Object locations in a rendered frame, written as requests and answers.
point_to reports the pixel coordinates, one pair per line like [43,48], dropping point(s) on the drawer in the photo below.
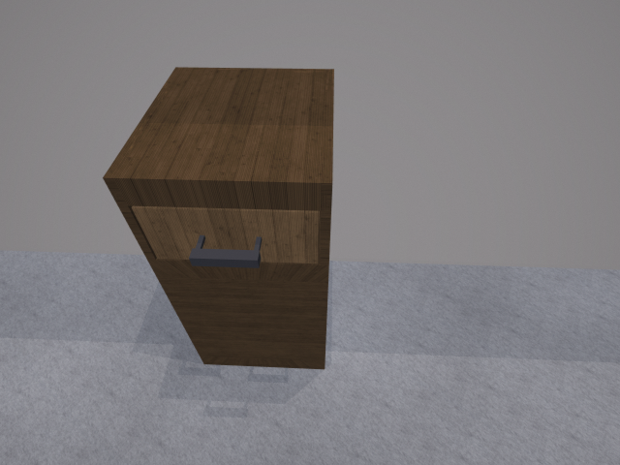
[288,236]

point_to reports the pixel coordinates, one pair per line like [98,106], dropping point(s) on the cabinet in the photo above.
[246,138]

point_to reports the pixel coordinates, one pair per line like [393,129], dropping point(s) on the handle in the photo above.
[226,257]

